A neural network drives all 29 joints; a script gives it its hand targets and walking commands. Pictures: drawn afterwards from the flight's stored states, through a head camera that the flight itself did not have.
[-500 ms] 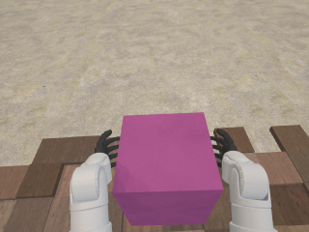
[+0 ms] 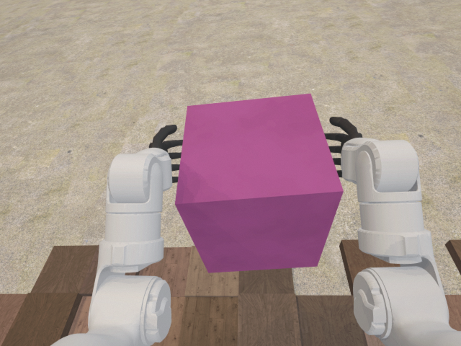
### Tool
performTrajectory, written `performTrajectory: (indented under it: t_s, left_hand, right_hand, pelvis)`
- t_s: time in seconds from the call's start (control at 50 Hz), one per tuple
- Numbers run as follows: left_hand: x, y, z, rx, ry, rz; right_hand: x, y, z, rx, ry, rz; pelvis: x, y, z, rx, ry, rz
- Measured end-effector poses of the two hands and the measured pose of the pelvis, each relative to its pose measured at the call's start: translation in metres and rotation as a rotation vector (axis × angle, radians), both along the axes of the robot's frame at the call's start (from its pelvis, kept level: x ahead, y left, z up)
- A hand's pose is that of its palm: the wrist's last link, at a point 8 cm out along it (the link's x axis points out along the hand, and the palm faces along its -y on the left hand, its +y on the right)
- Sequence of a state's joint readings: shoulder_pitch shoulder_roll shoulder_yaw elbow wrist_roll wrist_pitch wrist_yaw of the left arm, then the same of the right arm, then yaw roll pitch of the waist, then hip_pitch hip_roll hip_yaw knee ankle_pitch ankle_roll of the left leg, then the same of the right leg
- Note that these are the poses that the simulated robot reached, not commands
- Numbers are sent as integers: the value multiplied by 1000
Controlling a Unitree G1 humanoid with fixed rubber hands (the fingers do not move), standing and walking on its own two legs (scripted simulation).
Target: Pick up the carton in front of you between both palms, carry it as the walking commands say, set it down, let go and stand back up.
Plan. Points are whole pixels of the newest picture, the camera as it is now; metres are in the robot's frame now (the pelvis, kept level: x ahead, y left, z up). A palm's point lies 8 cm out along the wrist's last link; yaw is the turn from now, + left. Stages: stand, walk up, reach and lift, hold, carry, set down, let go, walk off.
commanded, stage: carry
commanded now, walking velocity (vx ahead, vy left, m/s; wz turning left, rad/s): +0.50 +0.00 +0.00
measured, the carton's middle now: (255, 190) +0.37 +0.00 +0.08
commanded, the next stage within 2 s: none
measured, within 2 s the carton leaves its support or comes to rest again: neither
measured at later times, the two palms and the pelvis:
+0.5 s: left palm (205, 83) +0.72 +0.13 +0.10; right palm (324, 83) +0.69 -0.17 +0.10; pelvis +0.32 +0.00 +0.01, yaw +0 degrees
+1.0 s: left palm (200, 8) +1.02 +0.17 +0.18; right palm out of the picture +1.05 -0.13 +0.19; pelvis +0.67 -0.03 -0.01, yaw +1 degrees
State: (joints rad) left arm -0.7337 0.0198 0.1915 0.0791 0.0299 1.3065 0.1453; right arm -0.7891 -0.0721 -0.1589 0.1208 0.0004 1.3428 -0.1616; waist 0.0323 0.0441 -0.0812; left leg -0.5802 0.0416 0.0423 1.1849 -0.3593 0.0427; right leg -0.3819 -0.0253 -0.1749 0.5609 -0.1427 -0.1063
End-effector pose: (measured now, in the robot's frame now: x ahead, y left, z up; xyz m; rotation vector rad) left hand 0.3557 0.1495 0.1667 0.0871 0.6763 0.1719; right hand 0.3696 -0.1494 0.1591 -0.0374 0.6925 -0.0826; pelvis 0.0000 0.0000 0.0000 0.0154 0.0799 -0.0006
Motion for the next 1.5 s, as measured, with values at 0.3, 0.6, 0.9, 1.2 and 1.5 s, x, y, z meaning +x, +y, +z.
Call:
performTrajectory:
  t_s: [0.3,0.6,0.9,1.2,1.5]
  left_hand:
    - [233,22,-43,-111,69,59]
    - [429,-41,-52,-129,-26,-14]
    - [598,-5,16,-98,-125,125]
    - [798,6,-42,-128,23,-5]
    - [984,-16,-95,-110,69,-21]
  right_hand:
    - [239,22,-24,-5,67,-36]
    - [398,-42,-49,53,-32,-160]
    - [617,-4,20,76,-121,0]
    - [777,7,-29,-3,11,-92]
    - [962,-14,-85,2,57,-90]
  pelvis:
    - [212,4,-15,23,23,3]
    - [402,-17,3,22,26,-6]
    - [590,-38,13,-4,35,10]
    - [793,2,-37,-35,-3,14]
    - [980,-7,-42,-31,11,27]
